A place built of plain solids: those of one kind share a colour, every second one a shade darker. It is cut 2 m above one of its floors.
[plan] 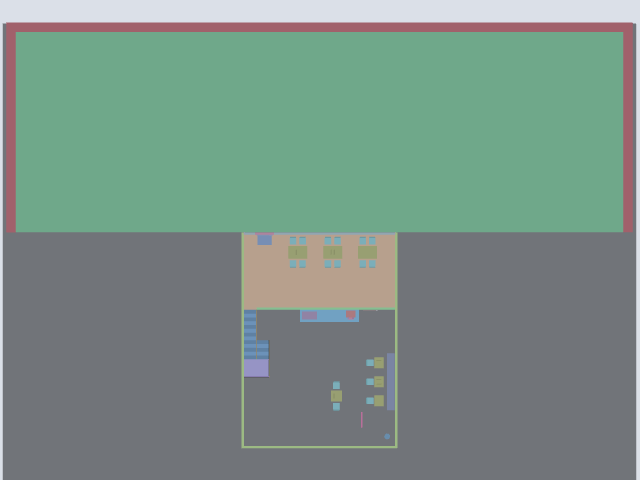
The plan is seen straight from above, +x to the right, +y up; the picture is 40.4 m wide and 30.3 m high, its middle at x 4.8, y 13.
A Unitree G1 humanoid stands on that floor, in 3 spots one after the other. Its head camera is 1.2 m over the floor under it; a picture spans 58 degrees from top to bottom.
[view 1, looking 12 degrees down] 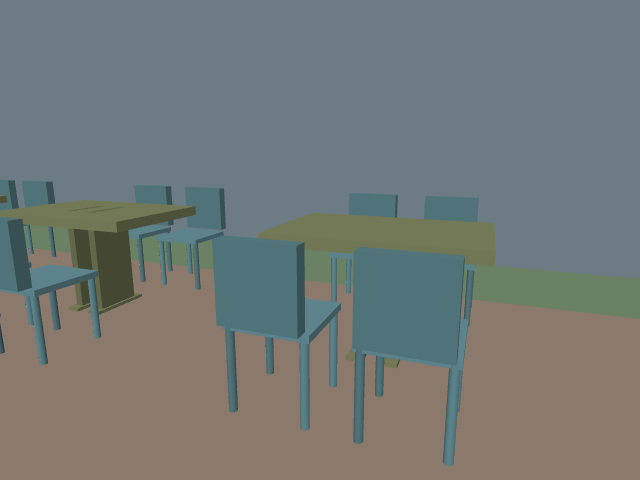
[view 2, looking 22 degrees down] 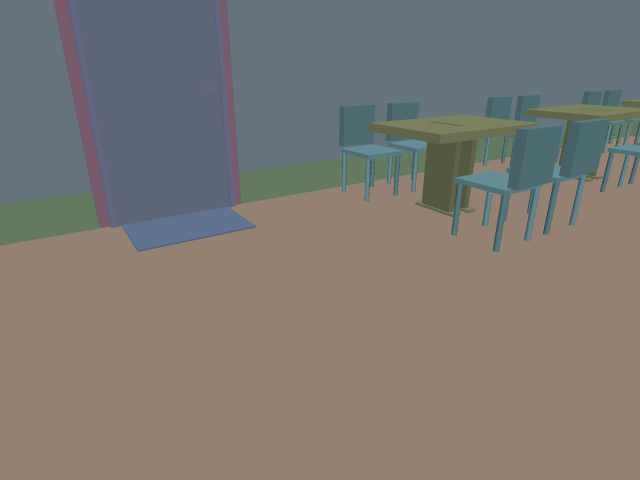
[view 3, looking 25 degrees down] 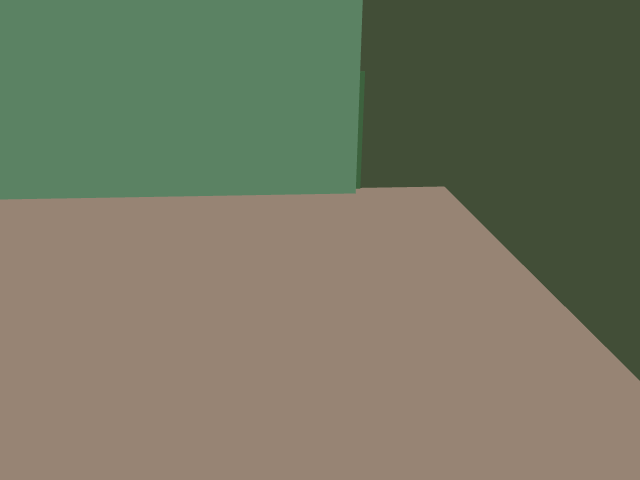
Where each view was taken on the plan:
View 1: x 8.34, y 9.79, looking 111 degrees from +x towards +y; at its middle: meeting_table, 2.22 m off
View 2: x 0.41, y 9.69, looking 57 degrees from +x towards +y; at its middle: upper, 3.20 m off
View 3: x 1.30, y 12.23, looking -93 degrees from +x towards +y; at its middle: upper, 2.84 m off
